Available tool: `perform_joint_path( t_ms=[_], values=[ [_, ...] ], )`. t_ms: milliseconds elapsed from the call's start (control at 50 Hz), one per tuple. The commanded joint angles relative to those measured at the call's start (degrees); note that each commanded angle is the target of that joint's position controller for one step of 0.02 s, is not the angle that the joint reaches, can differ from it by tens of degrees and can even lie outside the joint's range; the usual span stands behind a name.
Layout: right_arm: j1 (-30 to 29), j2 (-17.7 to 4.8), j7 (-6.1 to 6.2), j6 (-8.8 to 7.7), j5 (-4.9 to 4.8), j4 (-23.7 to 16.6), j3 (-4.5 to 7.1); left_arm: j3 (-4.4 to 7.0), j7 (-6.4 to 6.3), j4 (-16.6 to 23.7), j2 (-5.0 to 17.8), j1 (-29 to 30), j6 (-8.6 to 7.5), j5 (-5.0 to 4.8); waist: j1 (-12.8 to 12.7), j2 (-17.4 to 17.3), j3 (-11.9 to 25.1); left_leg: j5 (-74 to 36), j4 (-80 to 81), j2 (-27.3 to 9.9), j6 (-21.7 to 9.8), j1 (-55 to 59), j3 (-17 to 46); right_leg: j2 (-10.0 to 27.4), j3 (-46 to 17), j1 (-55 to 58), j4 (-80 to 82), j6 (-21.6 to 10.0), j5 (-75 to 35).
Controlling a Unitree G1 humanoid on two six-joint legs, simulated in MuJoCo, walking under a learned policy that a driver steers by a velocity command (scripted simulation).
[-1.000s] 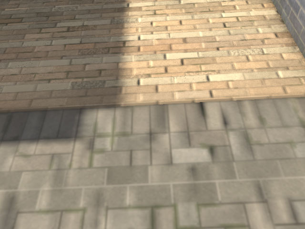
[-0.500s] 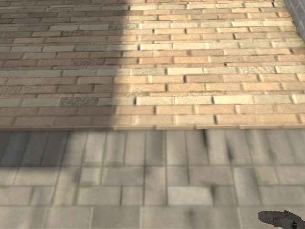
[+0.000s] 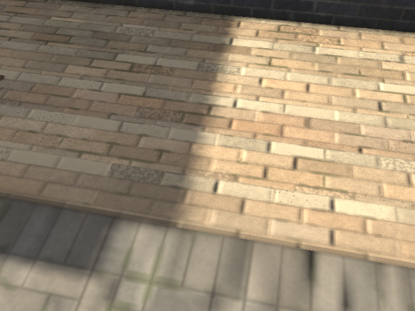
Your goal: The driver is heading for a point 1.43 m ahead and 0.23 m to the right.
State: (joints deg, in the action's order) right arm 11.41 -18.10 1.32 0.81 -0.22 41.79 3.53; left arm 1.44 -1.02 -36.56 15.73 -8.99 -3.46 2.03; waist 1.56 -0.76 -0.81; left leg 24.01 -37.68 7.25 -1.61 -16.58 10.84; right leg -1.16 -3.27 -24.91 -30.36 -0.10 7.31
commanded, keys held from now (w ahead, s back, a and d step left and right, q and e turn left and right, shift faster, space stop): no key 1.00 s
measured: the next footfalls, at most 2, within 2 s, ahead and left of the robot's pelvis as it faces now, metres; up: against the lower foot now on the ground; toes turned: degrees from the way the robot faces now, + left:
left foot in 0.26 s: +0.05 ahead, +0.14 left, +0.00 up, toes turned -2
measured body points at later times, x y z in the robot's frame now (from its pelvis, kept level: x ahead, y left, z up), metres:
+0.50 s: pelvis +0.04 +0.01 +0.01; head +0.05 +0.01 +0.45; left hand +0.16 +0.26 -0.11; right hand +0.14 -0.25 -0.12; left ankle +0.01 +0.14 -0.73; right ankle +0.09 -0.12 -0.73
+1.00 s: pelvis +0.05 +0.01 +0.01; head +0.06 +0.01 +0.46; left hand +0.13 +0.27 -0.13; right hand +0.10 -0.24 -0.14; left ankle +0.01 +0.14 -0.73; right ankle +0.09 -0.12 -0.73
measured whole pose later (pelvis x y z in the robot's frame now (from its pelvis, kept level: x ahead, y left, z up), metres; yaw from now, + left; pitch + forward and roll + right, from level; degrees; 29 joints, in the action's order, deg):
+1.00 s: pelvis +0.05 +0.01 +0.01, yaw +1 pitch -2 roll +0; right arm 15.4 -12.0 2.0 -0.5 0.2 56.1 1.3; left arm 2.9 -2.3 -54.3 12.5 -10.6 0.7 0.1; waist -0.2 0.3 -2.4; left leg 19.9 -29.6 0.5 0.4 -7.7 2.8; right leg 0.1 -2.8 -15.2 -30.1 1.3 12.9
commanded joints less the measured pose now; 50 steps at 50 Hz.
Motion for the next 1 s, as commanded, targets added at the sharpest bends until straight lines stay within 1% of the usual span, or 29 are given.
perform_joint_path(
  t_ms=[20, 40, 60, 80, 100, 120, 140, 160, 180, 200, 220, 240, 260, 280, 300, 320, 340, 380, 420, 480, 620, 800, 1000],
  values=[
    [8.1, -5.28, 0.04, -0.67, 0.35, -2.46, 0.34, 2.0, 0.01, 3.43, 6.67, -3.26, -0.18, 0.51, 0.43, 13.41, 12.88, 14.93, -18.65, -3.94, 4.08, -11.0, -0.82, 23.96, -30.05, 22.37, 8.75, -17.4, -28.8],
    [4.53, -7.45, 0.23, 0.13, -0.17, -2.31, 1.23, 1.71, 0.28, 3.26, 5.6, -3.04, 0.03, -0.2, -1.17, 9.15, 10.66, 12.64, -22.87, -4.69, 5.14, -12.46, -1.16, 20.97, -25.83, 21.23, 8.57, -15.49, -21.48],
    [3.27, -6.89, 0.55, 1.19, -0.33, -1.74, 1.48, 1.78, 0.47, 3.14, 6.09, -1.74, 0.35, -0.45, -1.0, 6.7, 8.93, 10.64, -24.71, -5.28, 6.08, -12.68, -1.55, 18.42, -22.17, 18.97, 8.84, -13.33, -16.27],
    [2.7, -6.35, 0.73, 2.0, -0.12, -1.77, 1.45, 1.76, 0.56, 3.13, 6.37, 0.35, 0.61, -0.9, -0.6, 6.59, 6.9, 8.49, -23.68, -6.36, 6.71, -11.94, -1.68, 17.22, -19.64, 15.81, 9.7, -12.22, -12.72],
    [2.77, -4.68, 0.65, 2.39, -0.17, -1.51, 1.04, 1.79, 0.58, 2.93, 6.58, 1.98, 0.99, -0.83, 0.27, 7.2, 5.51, 6.72, -19.8, -7.03, 7.03, -8.89, -3.16, 14.83, -15.8, 12.1, 10.6, -10.9, -10.97],
    [3.03, -2.88, 0.57, 2.45, -0.16, -1.16, 0.5, 1.82, 0.62, 2.72, 6.28, 2.86, 1.35, -0.66, 0.57, 8.34, 4.96, 5.4, -14.91, -6.91, 7.22, -5.66, -5.45, 12.26, -12.19, 9.85, 10.92, -9.89, -10.54],
    [2.86, -1.42, 0.49, 2.29, -0.1, -0.84, 0.03, 1.8, 0.62, 2.36, 5.75, 2.7, 1.66, -0.66, 0.1, 9.68, 5.31, 4.52, -10.34, -6.79, 7.3, -3.22, -7.07, 10.81, -10.09, 9.8, 10.69, -9.65, -10.66],
    [2.29, -0.84, 0.39, 2.1, -0.04, -0.69, -0.18, 1.85, 0.57, 1.83, 5.59, 1.59, 1.91, -0.77, -0.8, 10.7, 6.06, 3.09, -6.36, -6.85, 7.19, -1.57, -7.7, 10.52, -9.57, 11.05, 10.28, -10.02, -10.46],
    [2.13, -1.08, 0.28, 1.97, -0.15, -0.46, -0.09, 1.91, 0.52, 1.32, 5.66, 0.67, 2.1, -0.92, -1.29, 11.26, 6.83, 0.54, -2.69, -6.85, 6.94, -0.1, -8.03, 10.75, -9.84, 12.25, 9.82, -10.49, -9.67],
    [2.54, -1.27, 0.18, 1.87, -0.24, 0.0, 0.02, 1.89, 0.47, 1.0, 5.63, 0.61, 2.27, -1.19, -1.06, 11.17, 7.2, -3.32, 2.01, -6.86, 6.38, 1.76, -8.44, 10.75, -9.92, 12.64, 9.2, -10.51, -7.85],
    [3.43, -1.11, 0.05, 1.73, -0.14, 0.69, 0.04, 1.79, 0.42, 0.77, 5.39, 0.93, 2.43, -1.54, -0.36, 10.73, 7.09, -8.63, 8.28, -6.57, 5.46, 4.5, -9.33, 10.33, -9.54, 11.93, 8.66, -9.9, -5.05],
    [3.35, -1.38, -0.08, 1.64, 0.26, 0.95, 0.03, 1.63, 0.43, 0.1, 4.96, -0.33, 2.41, -1.79, -0.36, 9.84, 6.46, -12.91, 13.15, -6.48, 4.2, 7.01, -9.41, 9.56, -9.21, 10.51, 8.69, -8.26, -1.27],
    [2.4, -3.13, -0.03, 1.57, 1.11, 0.33, 0.19, 1.42, 0.58, -0.62, 4.55, -1.97, 2.01, -1.6, -0.95, 7.68, 6.08, -16.07, 13.22, -8.86, 2.67, 9.64, -6.64, 8.82, -8.71, 7.78, 8.36, -5.53, 3.65],
    [1.69, -5.99, 0.21, 1.53, 1.44, -0.37, 0.66, 1.26, 0.96, -0.47, 4.34, -2.62, 1.44, -0.73, -2.48, 2.64, 5.27, -19.05, 12.24, -13.04, 0.47, 9.59, -2.86, 6.23, -5.94, 5.44, 6.3, -3.08, 8.24],
    [1.18, -5.4, -0.06, 1.39, 1.05, 1.21, 0.78, 1.1, 1.14, -0.28, 2.82, -2.35, 1.17, -0.29, -3.78, -4.8, 3.77, -8.54, 12.88, -12.72, -1.79, 2.4, -2.25, 2.15, -0.5, 8.81, 5.49, -0.6, 9.9],
    [-0.12, -2.5, -0.3, 0.91, 1.08, 0.69, 0.02, 1.17, 1.08, -0.46, 3.4, 0.05, 1.1, -0.05, -2.62, -4.23, 1.95, -3.4, 14.88, -11.93, -1.76, -1.36, -2.19, 1.83, -0.06, 11.64, 3.65, 0.54, 7.43],
    [-0.27, -1.54, -0.26, 0.39, 1.4, 1.13, -0.35, 1.35, 0.94, -0.54, 3.27, 0.74, 1.14, -0.42, -2.63, -3.93, 1.42, -2.42, 15.48, -11.73, -0.88, -2.8, -2.44, 2.02, -0.09, 12.95, 3.06, 0.3, 5.19],
    [0.2, -2.21, -0.11, -0.69, 1.12, 1.64, -0.26, 1.59, 0.48, -1.25, 3.52, -0.12, 1.47, -0.86, -2.44, -2.9, 0.4, -6.43, 14.49, -10.87, 0.48, -2.46, -3.39, 2.39, -0.65, 13.11, 2.57, -0.54, 0.98],
    [2.04, -2.07, 0.12, -1.23, 0.82, 2.6, -0.38, 1.7, 0.31, -1.93, 3.22, -0.77, 1.54, -1.13, -2.18, -2.25, 0.93, -9.29, 13.42, -10.45, 0.9, -1.46, -3.99, 2.57, -0.83, 13.62, 2.27, -0.94, -1.51],
    [2.96, -1.58, 0.35, -1.25, 0.68, 3.43, -0.59, 1.85, 0.2, -3.03, 2.89, -1.07, 1.74, -1.3, -1.95, -1.43, 0.74, -10.63, 12.98, -10.07, 0.89, -0.96, -4.27, 2.49, -0.7, 14.0, 2.02, -0.71, -3.05],
    [4.1, -0.93, 0.52, -1.43, 0.48, 5.57, -0.82, 2.32, -0.41, -5.97, 3.06, -1.58, 2.41, -1.58, -1.76, 0.35, 0.8, -13.58, 12.59, -9.32, 1.04, 0.22, -5.14, 2.63, -0.8, 15.25, 1.84, -0.34, -5.86],
    [4.95, -0.16, 0.61, -1.66, 0.39, 9.33, -0.95, 2.69, -1.18, -10.72, 3.08, -1.59, 3.19, -1.85, -1.75, 0.45, 0.2, -14.48, 13.49, -8.56, 1.25, 1.08, -6.24, 2.67, -0.74, 16.21, 2.36, -0.21, -6.3],
    [6.47, 0.42, 0.86, -1.81, 0.39, 13.39, -1.23, 2.64, -1.56, -16.43, 2.67, -1.58, 3.65, -1.99, -1.74, 0.48, -1.09, -12.78, 14.91, -8.05, 1.31, 1.19, -7.13, 2.39, -0.46, 16.27, 3.65, -0.13, -4.32]
  ],
)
